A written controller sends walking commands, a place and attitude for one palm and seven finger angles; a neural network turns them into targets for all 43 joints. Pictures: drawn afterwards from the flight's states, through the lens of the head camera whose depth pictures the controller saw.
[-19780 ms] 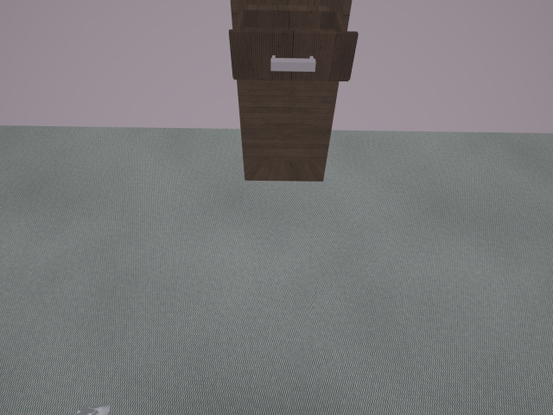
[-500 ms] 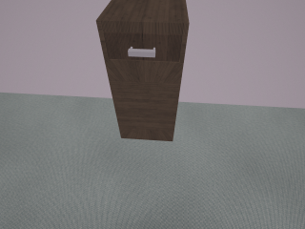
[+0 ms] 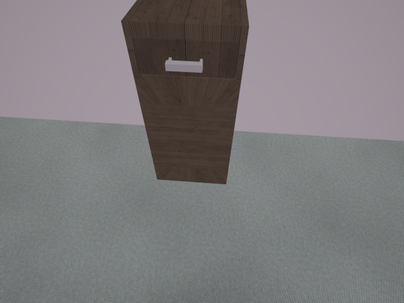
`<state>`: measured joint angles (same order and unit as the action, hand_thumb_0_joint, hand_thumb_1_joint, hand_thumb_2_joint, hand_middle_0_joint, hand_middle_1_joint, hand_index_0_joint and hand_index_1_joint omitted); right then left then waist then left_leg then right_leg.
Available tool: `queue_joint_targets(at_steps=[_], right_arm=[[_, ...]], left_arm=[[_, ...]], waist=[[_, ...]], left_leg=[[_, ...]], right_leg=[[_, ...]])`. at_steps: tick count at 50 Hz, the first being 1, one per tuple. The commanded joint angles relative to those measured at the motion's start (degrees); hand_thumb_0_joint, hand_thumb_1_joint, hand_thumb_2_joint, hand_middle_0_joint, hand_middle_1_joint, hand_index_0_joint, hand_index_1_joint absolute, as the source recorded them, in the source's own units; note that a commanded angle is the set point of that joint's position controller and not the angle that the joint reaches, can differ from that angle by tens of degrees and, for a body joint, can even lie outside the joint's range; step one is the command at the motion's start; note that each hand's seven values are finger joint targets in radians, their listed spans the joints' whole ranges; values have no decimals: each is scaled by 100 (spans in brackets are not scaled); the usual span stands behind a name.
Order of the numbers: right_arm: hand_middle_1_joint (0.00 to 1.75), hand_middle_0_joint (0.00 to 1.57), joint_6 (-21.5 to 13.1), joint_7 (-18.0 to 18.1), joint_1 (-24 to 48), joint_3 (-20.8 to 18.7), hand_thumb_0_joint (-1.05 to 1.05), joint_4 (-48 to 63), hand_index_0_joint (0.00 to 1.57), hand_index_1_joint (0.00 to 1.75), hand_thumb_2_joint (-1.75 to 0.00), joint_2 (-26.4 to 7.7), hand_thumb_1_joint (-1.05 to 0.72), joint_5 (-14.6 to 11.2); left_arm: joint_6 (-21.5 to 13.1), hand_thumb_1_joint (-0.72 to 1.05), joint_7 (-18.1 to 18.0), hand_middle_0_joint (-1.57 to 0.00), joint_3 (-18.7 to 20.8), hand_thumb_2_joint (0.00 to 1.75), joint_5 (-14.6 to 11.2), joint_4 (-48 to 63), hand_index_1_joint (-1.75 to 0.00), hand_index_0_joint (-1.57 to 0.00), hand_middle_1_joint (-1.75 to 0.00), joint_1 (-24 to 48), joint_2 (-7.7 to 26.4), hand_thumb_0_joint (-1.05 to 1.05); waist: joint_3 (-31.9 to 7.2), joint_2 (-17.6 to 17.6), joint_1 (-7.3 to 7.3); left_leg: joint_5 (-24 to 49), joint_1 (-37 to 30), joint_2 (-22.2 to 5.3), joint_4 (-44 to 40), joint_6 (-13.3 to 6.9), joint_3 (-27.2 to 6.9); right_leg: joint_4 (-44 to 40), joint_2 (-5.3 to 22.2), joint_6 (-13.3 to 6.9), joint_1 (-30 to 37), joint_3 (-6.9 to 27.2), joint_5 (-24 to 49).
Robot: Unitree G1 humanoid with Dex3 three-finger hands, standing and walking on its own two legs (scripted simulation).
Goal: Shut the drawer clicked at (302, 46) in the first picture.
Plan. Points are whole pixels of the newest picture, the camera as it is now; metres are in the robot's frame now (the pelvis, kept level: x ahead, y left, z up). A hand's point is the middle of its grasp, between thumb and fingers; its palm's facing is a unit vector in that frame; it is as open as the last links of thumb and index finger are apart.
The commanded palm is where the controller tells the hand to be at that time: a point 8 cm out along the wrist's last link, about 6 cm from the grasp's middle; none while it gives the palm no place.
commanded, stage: look to check the result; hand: left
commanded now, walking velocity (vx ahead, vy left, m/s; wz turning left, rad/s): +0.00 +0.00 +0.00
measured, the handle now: (184, 63) +0.87 +0.11 +0.03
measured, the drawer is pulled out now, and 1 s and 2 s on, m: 0.00 0.00 0.00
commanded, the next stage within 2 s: stand and wait in 0.34 s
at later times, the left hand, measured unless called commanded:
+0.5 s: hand out of the picture -0.01 +0.16 -0.18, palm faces +0.07 -0.98 -0.17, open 7.4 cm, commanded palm none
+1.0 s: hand out of the picture +0.00 +0.15 -0.17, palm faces +0.07 -0.98 -0.17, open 7.4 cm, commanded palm none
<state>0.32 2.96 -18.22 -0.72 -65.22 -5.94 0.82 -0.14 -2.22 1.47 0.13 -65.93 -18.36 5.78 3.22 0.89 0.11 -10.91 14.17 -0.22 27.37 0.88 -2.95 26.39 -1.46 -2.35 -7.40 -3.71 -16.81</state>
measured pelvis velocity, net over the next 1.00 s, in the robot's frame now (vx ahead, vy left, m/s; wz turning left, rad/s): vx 0.01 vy -0.01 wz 0.00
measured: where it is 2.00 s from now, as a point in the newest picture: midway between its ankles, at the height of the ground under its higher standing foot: outside the picture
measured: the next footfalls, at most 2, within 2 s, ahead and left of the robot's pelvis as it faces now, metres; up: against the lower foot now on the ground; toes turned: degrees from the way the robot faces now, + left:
none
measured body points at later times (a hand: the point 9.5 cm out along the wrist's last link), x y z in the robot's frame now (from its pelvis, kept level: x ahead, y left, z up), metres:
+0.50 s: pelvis +0.01 +0.00 +0.00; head +0.02 +0.00 +0.45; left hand -0.01 +0.21 -0.16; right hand -0.02 -0.21 -0.16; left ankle +0.04 +0.13 -0.74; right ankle -0.02 -0.09 -0.74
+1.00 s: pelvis +0.01 -0.01 +0.00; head +0.03 -0.01 +0.45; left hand +0.00 +0.20 -0.16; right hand +0.00 -0.21 -0.16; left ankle +0.04 +0.13 -0.74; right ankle -0.02 -0.09 -0.74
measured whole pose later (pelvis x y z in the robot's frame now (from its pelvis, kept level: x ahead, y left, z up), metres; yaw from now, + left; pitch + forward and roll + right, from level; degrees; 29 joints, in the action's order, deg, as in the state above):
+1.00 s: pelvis +0.01 -0.01 +0.00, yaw +0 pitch -2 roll +0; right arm 0.0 3.0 -16.5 -0.4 -65.6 -6.5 0.8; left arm -0.5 -2.1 1.4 0.1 -65.5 -17.2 6.1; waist 3.4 0.8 0.0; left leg -11.5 12.4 -0.4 25.9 1.3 -2.7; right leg 24.9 -1.6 -2.6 -5.7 -3.5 -17.3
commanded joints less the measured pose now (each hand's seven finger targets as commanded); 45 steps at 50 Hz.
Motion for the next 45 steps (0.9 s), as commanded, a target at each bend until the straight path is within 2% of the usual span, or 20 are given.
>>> queue_joint_targets(at_steps=[1, 4, 10, 13, 19, 23, 25, 36, 42, 45], right_arm=[[30, 20, -10, 6, -432, -87, 0, 103, 20, 30, -90, -422, -90, -2], [30, 20, -25, 6, -442, -79, 0, 90, 20, 30, -90, -405, -90, 1], [30, 20, -13, 6, -374, -79, 0, 82, 20, 30, -90, -425, -90, 3], [30, 20, -15, 5, -371, -74, 0, 84, 20, 30, -90, -443, -90, 4], [30, 20, -37, 14, -349, -72, 0, 79, 20, 30, -90, -467, -90, 4], [30, 20, -32, 13, -349, -69, 0, 76, 20, 30, -90, -469, -90, 3], [30, 20, -42, 18, -374, -71, 0, 67, 20, 30, -90, -471, -90, 5], [30, 20, -59, 30, -345, -76, 0, 64, 20, 30, -90, -501, -90, -11], [30, 20, -46, 23, -331, -60, 0, 51, 20, 30, -90, -483, -90, -3], [30, 20, -46, 20, -329, -61, 0, 53, 20, 30, -90, -486, -90, -5]], left_arm=[[-54, 90, -40, -20, 54, 90, 18, 77, -30, -20, -30, -500, 518, 0], [-62, 90, -36, -20, 63, 90, 14, 82, -30, -20, -30, -496, 526, 0], [-55, 90, -32, -20, 48, 90, 13, 78, -30, -20, -30, -459, 520, 0], [-57, 90, -33, -20, 47, 90, 13, 85, -30, -20, -30, -454, 533, 0], [-59, 90, -28, -20, 56, 90, 7, 86, -30, -20, -30, -439, 534, 0], [-50, 90, -24, -20, 55, 90, 9, 95, -30, -20, -30, -430, 541, 0], [-59, 90, -26, -20, 66, 90, 7, 94, -30, -20, -30, -409, 550, 0], [-69, 90, -36, -20, 72, 90, 12, 116, -30, -20, -30, -417, 578, 0], [-56, 90, -32, -20, 68, 90, 10, 106, -30, -20, -30, -404, 559, 0], [-67, 90, -26, -20, 63, 90, 7, 103, -30, -20, -30, -418, 574, 0]], waist=[[354, -34, 19], [278, -68, 30], [395, 19, 30], [390, -49, 25], [298, 31, 11], [378, 47, 3], [288, -40, 13], [143, -10, 0], [336, -39, 7], [313, -34, 10]], left_leg=[[603, -176, -388, -336, -291, -216], [689, -201, -389, -346, -292, -206], [579, -207, -397, -389, -287, -219], [573, -194, -403, -401, -282, -212], [641, -221, -417, -434, -293, -233], [575, -181, -404, -460, -293, -249], [695, -209, -417, -446, -290, -233], [979, -346, -444, -421, -299, -228], [769, -272, -432, -474, -299, -240], [796, -287, -415, -450, -288, -206]], right_leg=[[-831, 631, -138, -599, 573, 229], [-825, 646, -128, -488, 561, 371], [-857, 625, -124, -581, 576, 263], [-857, 617, -121, -545, 578, 277], [-823, 616, -120, -447, 562, 370], [-833, 604, -114, -478, 563, 293], [-803, 609, -114, -386, 545, 433], [-732, 617, -97, -270, 533, 774], [-804, 618, -99, -378, 517, 512], [-833, 635, -98, -356, 547, 583]])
